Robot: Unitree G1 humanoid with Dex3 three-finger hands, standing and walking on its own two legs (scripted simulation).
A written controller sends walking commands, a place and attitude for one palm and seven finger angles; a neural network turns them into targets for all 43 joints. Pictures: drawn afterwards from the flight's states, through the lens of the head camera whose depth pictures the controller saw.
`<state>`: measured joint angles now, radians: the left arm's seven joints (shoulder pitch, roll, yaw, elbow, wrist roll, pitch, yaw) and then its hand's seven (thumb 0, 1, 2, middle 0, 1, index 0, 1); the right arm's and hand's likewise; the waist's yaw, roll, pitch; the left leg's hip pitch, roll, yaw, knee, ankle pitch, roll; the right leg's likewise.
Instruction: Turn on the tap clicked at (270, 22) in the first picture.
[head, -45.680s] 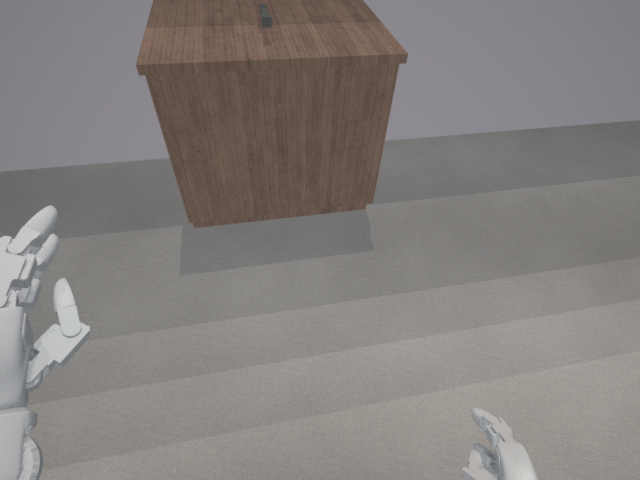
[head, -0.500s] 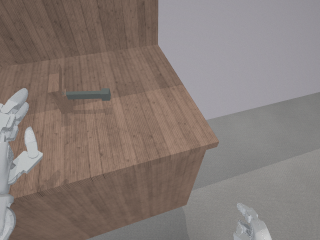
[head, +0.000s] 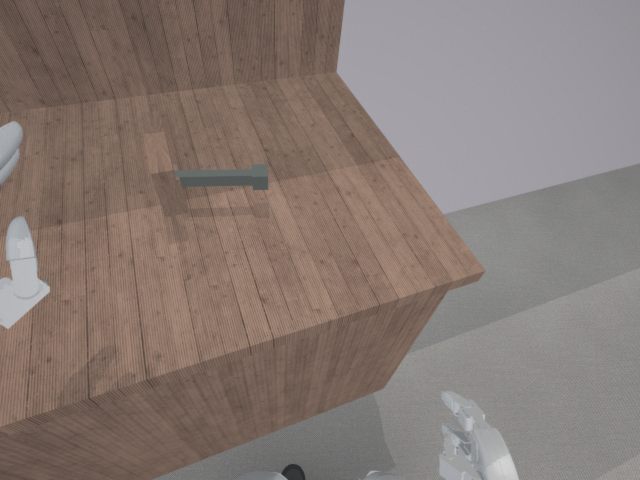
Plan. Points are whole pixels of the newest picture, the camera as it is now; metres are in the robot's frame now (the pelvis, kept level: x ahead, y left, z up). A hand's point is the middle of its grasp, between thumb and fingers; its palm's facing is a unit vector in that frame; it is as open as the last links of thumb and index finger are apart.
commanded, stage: come to a stop and stand still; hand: left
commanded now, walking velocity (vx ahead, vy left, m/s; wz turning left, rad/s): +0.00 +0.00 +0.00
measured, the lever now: (260, 177) +0.52 +0.14 +0.05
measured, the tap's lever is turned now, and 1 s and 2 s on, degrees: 76 76 76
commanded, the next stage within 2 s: look again from close up in 1.52 s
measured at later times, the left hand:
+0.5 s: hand out of the picture +0.16 +0.33 +0.20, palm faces +0.39 -0.79 -0.47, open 7.4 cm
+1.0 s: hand out of the picture +0.16 +0.38 +0.18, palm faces +0.41 -0.80 -0.43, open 7.4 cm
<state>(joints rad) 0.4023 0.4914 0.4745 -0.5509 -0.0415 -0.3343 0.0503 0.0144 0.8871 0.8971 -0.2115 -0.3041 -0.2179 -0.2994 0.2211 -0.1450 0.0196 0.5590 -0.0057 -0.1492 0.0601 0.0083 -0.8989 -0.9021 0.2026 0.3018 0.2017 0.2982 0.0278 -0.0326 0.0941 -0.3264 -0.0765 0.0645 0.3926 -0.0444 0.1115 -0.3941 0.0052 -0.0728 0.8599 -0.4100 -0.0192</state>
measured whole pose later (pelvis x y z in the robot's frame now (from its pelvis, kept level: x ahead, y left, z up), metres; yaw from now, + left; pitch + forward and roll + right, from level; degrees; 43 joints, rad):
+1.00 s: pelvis -0.04 +0.13 +0.00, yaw +1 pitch -1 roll -1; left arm 0.46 0.39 0.40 -0.46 -0.04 -0.25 0.09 0.01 0.89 0.90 -0.21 -0.30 -0.21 -0.30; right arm 0.21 -0.19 0.01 0.61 0.01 -0.14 -0.01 0.01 -0.90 -0.90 0.20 0.30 0.20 0.30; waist 0.02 0.02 0.03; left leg -0.26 -0.04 -0.04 0.49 -0.21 0.04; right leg -0.20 0.02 0.00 0.43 -0.21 0.00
